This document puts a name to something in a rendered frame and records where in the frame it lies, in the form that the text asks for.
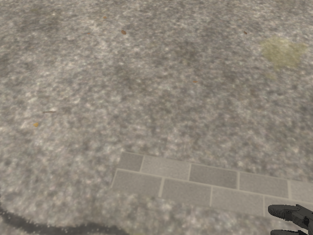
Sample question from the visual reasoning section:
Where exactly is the robot right hand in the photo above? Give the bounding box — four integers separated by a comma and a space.
268, 204, 313, 235

